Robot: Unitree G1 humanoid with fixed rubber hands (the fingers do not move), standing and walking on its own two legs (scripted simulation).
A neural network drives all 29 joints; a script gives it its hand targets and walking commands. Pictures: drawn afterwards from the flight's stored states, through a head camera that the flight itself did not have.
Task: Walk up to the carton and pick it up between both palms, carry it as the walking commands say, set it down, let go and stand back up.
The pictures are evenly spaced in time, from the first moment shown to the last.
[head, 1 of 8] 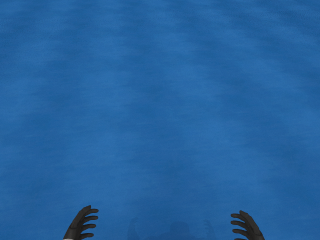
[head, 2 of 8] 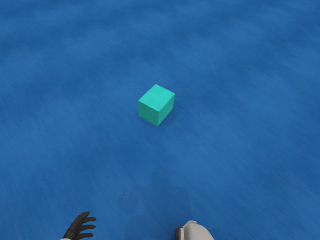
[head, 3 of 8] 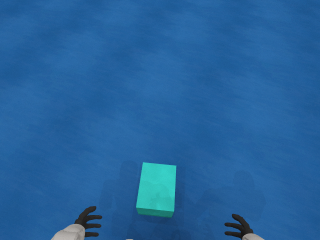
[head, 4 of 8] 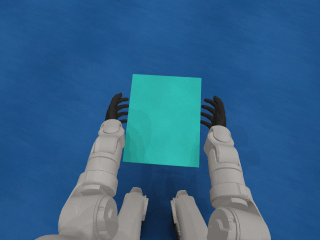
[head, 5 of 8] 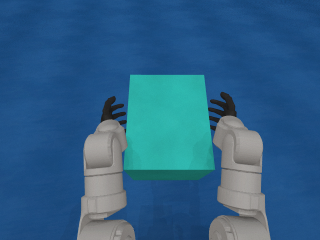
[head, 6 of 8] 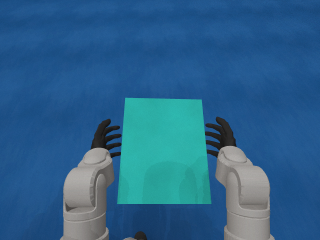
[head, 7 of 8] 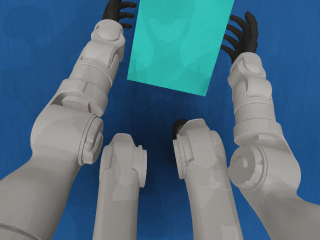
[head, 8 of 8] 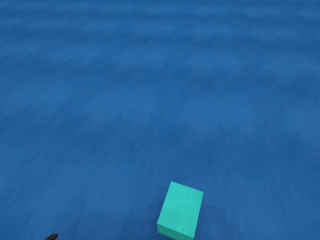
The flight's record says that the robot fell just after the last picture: no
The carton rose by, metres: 0.72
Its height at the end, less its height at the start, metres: +0.00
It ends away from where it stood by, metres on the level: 5.01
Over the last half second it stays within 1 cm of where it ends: yes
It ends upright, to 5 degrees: yes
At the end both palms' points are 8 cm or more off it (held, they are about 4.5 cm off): yes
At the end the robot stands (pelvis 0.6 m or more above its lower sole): yes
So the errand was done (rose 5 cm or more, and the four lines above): yes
